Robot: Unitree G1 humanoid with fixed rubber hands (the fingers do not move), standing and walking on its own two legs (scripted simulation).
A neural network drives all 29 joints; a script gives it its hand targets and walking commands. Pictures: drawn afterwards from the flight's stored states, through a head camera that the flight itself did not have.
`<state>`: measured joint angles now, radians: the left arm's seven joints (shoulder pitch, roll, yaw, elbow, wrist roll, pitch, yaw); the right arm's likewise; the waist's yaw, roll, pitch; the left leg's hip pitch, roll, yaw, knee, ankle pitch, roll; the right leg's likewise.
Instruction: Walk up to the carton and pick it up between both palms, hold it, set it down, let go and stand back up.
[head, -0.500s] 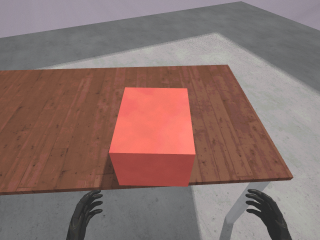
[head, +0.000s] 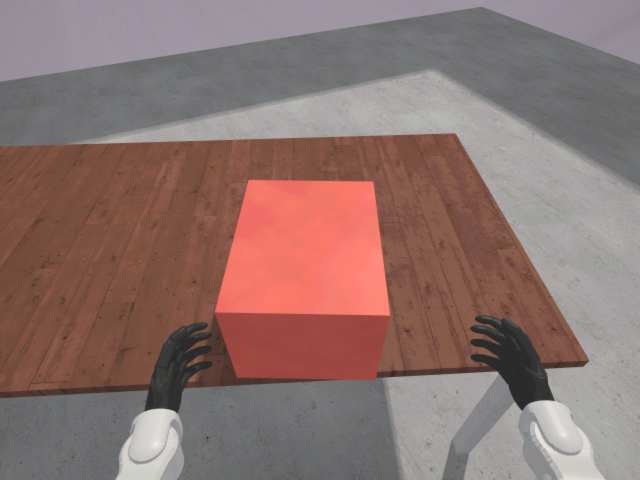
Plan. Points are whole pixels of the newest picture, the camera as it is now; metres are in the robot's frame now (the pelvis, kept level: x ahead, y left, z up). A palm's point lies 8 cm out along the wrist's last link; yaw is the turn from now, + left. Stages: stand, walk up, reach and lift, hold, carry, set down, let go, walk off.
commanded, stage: reach and lift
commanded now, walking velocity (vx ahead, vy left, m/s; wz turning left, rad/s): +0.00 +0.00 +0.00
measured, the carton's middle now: (308, 274) +0.47 +0.03 -0.05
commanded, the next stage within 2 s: none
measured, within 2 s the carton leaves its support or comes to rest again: neither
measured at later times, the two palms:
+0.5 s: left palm (172, 292) +0.35 +0.21 +0.07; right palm (499, 299) +0.33 -0.22 +0.06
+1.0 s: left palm (186, 234) +0.41 +0.19 +0.11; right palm (481, 238) +0.40 -0.21 +0.10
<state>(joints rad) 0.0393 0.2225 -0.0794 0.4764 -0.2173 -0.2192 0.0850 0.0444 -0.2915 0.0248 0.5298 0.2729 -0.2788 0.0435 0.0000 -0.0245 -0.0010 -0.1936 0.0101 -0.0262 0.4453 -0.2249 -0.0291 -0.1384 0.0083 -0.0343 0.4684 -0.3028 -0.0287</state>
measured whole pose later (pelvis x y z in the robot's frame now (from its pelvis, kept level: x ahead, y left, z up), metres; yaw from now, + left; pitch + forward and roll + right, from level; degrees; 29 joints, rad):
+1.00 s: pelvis +0.00 +0.00 +0.00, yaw +0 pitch +5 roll +0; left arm -0.77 0.25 -0.01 0.93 -0.21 0.07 0.05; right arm -0.75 -0.29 0.02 1.07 0.34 -0.08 -0.01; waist 0.00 -0.02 -0.08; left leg -0.30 0.01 -0.03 0.41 -0.19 -0.03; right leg -0.24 0.01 -0.03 0.42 -0.26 -0.02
